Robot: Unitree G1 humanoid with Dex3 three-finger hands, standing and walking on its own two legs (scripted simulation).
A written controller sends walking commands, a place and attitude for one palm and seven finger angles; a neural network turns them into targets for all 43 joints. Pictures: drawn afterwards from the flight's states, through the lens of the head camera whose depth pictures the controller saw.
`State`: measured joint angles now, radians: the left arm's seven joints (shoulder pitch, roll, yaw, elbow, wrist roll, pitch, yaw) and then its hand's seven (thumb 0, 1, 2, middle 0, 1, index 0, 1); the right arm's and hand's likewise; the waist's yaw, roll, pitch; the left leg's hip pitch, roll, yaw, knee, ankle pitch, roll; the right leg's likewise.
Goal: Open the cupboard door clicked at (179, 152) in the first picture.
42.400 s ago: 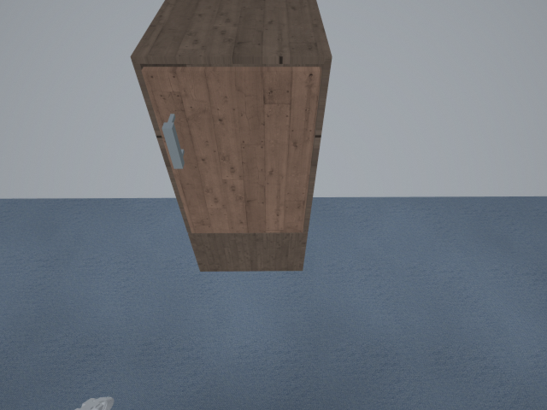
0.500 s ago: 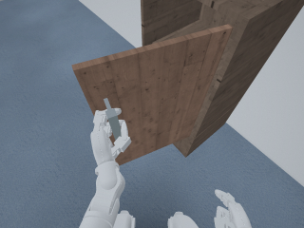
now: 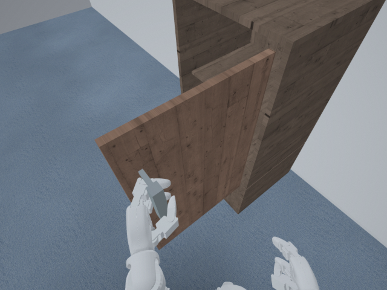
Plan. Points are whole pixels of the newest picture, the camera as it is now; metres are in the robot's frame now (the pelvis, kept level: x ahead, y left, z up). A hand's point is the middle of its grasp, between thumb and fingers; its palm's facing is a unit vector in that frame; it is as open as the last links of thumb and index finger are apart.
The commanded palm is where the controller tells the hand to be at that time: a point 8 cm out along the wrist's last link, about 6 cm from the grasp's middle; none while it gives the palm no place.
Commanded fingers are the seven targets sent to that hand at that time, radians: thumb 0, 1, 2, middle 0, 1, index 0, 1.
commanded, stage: open thumb and fingers to let go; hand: left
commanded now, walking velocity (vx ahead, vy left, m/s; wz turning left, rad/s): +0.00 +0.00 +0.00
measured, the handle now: (153, 195) +0.31 +0.09 +0.03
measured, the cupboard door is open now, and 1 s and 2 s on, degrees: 90 85 89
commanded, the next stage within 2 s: slide the hand sideways off the handle in 0.84 s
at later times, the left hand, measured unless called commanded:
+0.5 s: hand (160, 214) +0.27 +0.07 +0.03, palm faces +0.30 -0.95 -0.03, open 11.9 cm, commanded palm +0.22 +0.10 +0.03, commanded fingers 0.00 -0.50 0.30 -0.28 -1.05 -0.28 -1.05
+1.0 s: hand (161, 215) +0.27 +0.07 +0.03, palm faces +0.17 -0.99 -0.03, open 15.6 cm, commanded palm +0.22 +0.10 +0.03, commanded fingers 0.00 -0.50 0.30 -0.15 -0.30 -0.15 -0.30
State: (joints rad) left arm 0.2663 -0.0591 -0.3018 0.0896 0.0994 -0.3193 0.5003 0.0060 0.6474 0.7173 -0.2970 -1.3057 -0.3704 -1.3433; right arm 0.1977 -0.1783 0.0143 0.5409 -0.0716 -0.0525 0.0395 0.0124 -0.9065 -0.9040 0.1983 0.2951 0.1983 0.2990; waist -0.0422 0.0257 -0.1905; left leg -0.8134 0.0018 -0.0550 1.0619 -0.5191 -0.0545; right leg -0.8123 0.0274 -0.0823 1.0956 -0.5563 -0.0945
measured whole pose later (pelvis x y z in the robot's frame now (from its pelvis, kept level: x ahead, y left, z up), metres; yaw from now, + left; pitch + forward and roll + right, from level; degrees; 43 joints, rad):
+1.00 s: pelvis -0.02 +0.03 -0.01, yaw +0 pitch +15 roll +0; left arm 0.09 -0.07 -0.31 0.20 0.11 -0.29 0.50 -0.01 -0.49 0.30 -0.25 -0.45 -0.23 -0.52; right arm 0.17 -0.17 0.03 0.54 -0.06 -0.07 0.05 0.01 -0.91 -0.90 0.20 0.30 0.20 0.30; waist -0.02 0.03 -0.17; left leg -0.89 -0.02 -0.05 1.15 -0.52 -0.02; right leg -0.87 0.01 -0.08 1.15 -0.54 -0.06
